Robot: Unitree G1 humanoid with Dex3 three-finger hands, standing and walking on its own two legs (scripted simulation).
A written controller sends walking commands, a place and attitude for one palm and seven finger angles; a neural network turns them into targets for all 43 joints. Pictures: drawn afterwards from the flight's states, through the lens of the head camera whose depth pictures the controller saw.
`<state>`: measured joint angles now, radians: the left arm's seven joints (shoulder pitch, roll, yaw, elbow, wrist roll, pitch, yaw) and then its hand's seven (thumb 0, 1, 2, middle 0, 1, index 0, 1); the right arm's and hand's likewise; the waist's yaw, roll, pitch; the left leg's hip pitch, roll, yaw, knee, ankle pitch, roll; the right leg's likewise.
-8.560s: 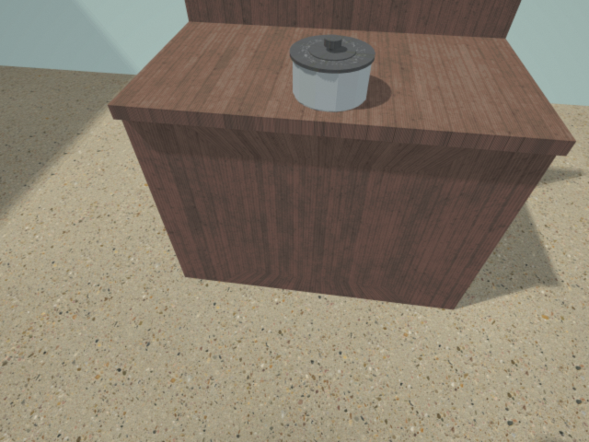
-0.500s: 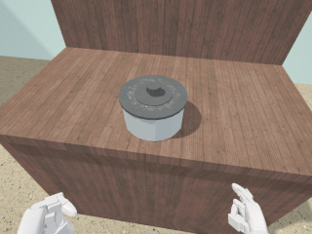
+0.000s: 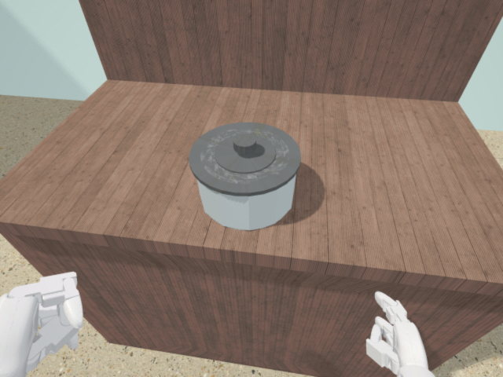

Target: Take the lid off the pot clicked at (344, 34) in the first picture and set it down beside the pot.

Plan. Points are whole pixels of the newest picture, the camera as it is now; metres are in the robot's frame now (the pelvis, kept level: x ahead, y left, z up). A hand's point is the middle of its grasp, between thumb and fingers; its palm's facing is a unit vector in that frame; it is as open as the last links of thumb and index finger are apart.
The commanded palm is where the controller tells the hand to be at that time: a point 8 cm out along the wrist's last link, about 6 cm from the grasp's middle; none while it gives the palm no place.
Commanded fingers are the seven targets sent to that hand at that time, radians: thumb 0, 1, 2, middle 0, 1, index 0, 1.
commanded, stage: raise the hand higher, near the body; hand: left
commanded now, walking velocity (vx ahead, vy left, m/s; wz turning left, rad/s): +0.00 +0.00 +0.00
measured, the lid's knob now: (244, 143) +0.46 +0.08 +0.15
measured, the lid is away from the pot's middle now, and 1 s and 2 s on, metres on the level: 0.00 0.00 0.00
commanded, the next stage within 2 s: reach forward and open the fingers in 0.42 s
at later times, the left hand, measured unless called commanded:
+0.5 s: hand (71, 270) +0.17 +0.24 +0.17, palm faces +0.38 -0.82 -0.42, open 3.1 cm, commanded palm +0.12 +0.27 +0.20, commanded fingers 0.00 0.90 0.90 -1.30 -1.50 -1.30 -1.50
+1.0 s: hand (55, 257) +0.19 +0.27 +0.16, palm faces -0.07 -0.02 -1.00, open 3.8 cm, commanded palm +0.18 +0.26 +0.23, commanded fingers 0.00 0.09 1.42 -1.06 -0.61 -1.06 -0.61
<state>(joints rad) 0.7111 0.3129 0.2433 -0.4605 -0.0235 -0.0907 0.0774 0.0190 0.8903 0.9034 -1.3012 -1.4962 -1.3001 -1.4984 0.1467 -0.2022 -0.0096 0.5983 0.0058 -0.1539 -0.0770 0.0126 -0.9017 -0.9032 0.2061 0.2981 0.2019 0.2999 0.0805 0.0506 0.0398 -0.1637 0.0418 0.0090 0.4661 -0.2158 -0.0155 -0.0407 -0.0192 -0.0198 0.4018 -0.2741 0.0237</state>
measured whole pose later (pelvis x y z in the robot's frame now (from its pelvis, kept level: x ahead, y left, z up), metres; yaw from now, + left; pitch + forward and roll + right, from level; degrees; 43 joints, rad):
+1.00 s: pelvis -0.03 +0.01 +0.00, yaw +1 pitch -3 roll -1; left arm 0.21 0.76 0.16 -0.44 0.66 0.11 -0.29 0.01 0.38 1.23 -1.18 -0.95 -1.17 -0.95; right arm 0.08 -0.29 0.03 0.53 0.05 0.08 -0.03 0.01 -0.90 -0.90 0.20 0.30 0.20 0.30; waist 0.10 0.14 0.02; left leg -0.28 0.02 -0.01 0.50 -0.17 0.00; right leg -0.17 -0.04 -0.04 0.48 -0.27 0.03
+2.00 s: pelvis -0.05 +0.00 -0.01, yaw +1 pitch -4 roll +0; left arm -0.45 0.71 -0.06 -0.07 0.74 0.15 -0.49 0.00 -0.37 1.68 -0.89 -0.08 -0.89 -0.08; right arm 0.11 -0.30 0.04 0.54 0.06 0.05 -0.02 0.01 -0.90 -0.90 0.20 0.30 0.20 0.30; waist 0.06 0.12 0.05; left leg -0.27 0.02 0.00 0.46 -0.12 -0.01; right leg -0.20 -0.04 -0.02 0.52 -0.25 0.02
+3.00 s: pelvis -0.02 -0.01 +0.00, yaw +0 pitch -1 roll +1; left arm -0.83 0.50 -0.31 0.24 0.81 0.31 -0.44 0.00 -0.37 1.68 -0.89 -0.08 -0.89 -0.08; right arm 0.11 -0.28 0.04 0.58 0.07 0.12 0.02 0.01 -0.91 -0.90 0.20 0.30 0.20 0.30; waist 0.01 0.10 0.01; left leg -0.27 0.01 0.02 0.44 -0.16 -0.01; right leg -0.22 -0.05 0.00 0.52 -0.29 0.02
